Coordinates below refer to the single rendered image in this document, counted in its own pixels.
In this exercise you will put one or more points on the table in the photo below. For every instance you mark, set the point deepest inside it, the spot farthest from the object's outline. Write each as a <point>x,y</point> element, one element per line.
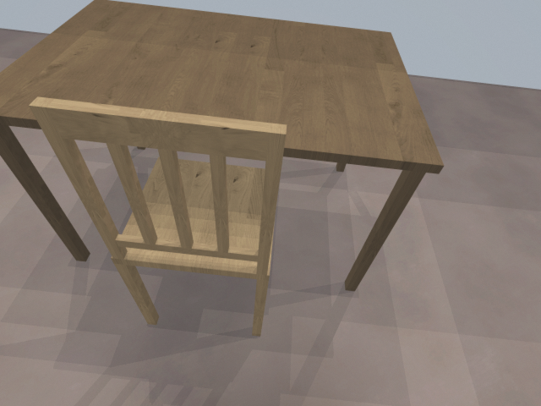
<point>344,93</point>

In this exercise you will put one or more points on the chair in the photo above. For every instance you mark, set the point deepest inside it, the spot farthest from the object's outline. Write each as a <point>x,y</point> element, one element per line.
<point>205,217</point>

